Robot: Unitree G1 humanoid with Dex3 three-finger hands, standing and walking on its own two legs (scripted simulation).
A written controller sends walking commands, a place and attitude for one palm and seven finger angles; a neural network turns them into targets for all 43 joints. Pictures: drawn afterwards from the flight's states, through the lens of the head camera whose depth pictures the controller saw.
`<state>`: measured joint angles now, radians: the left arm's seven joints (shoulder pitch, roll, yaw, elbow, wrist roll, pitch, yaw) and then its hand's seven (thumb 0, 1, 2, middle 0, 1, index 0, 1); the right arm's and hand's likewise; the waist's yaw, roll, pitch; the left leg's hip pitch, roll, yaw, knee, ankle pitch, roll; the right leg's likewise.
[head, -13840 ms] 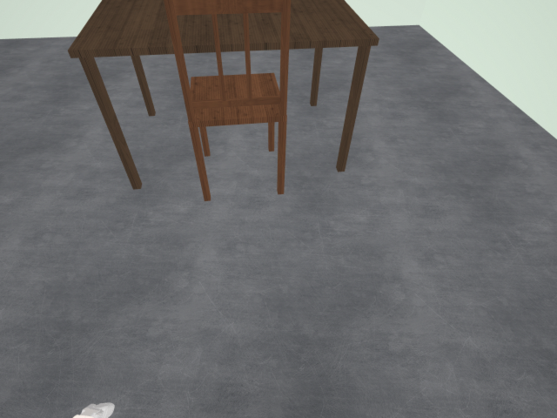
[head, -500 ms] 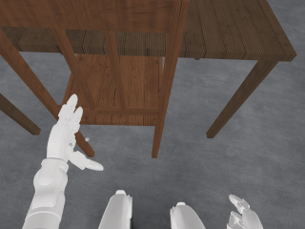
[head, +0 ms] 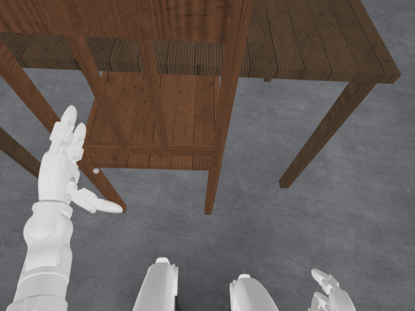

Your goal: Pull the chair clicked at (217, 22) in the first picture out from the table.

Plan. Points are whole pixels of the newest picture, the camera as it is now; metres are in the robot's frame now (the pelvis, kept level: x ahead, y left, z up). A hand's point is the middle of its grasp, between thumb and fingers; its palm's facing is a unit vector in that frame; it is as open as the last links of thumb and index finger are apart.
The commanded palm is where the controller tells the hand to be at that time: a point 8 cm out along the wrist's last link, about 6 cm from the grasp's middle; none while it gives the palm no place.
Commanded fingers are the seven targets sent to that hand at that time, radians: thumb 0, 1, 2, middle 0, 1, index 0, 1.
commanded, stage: aim the fingers beside a spindle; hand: left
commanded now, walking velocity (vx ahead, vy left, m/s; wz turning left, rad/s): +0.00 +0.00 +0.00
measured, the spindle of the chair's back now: (105, 103) +0.50 +0.22 +0.06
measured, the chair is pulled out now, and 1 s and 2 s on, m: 0.00 0.00 0.00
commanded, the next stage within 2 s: push the fingers through the gap in 1.04 s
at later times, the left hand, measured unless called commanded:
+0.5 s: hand (106, 181) +0.35 +0.20 +0.01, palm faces -0.04 -1.00 -0.02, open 17.0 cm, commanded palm +0.33 +0.25 +0.02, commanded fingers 0.00 -0.50 0.30 -0.06 -0.08 -0.06 -0.08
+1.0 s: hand (113, 173) +0.36 +0.18 +0.03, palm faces +0.00 -1.00 -0.06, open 16.9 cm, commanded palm +0.34 +0.25 +0.03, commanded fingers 0.00 -0.50 0.30 -0.06 -0.08 -0.06 -0.08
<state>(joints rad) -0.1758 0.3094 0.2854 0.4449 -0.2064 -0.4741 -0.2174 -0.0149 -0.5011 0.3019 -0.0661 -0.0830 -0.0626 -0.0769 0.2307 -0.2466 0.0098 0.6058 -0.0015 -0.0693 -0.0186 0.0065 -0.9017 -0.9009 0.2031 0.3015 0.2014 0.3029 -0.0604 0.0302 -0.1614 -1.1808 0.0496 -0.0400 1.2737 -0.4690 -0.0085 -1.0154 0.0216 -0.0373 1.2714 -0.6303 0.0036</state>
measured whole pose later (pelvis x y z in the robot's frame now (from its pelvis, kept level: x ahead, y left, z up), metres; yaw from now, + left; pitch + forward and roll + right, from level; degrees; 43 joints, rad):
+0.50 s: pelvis +0.01 +0.01 +0.00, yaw +0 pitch +22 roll -3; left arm -0.16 0.29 0.22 0.50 -0.23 -0.38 -0.27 -0.01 -0.50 0.30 -0.06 -0.08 -0.06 -0.08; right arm 0.24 -0.25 0.01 0.58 0.01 -0.06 -0.01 0.01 -0.90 -0.90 0.20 0.30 0.20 0.30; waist -0.06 0.04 -0.17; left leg -1.18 0.04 -0.03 1.26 -0.47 0.01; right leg -1.01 0.01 -0.03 1.25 -0.63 0.02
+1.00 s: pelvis +0.00 +0.01 +0.00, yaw +0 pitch +22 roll -3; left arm -0.16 0.25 0.23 0.41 -0.16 -0.45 -0.17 -0.02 -0.50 0.30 -0.07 -0.08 -0.06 -0.08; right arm 0.23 -0.24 0.01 0.59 -0.01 -0.06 -0.02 0.01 -0.90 -0.90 0.20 0.30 0.20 0.30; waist -0.07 0.03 -0.15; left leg -1.18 0.05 -0.03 1.27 -0.47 0.00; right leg -1.02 0.02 -0.02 1.26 -0.63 0.01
